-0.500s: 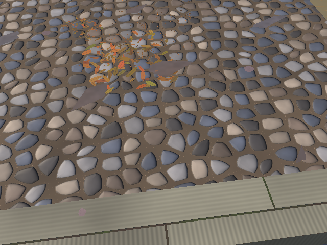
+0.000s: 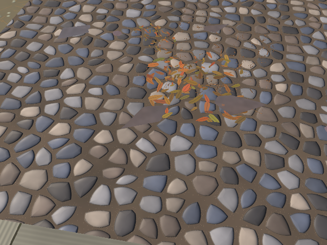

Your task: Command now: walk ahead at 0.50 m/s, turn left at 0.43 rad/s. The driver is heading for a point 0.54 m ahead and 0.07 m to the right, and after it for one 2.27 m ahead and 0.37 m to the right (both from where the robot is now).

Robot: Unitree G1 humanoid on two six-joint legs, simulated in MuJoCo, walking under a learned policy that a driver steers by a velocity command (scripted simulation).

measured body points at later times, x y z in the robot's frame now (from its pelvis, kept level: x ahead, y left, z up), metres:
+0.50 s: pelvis +0.30 -0.06 +0.12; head +0.31 -0.06 +0.57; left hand +0.30 +0.20 -0.02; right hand +0.48 -0.27 +0.02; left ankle +0.30 +0.10 -0.44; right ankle +0.31 -0.11 -0.59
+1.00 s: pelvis +0.60 -0.02 +0.15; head +0.62 -0.02 +0.60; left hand +0.73 +0.23 +0.03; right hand +0.66 -0.30 +0.04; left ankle +0.61 +0.05 -0.59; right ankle +0.53 -0.15 -0.50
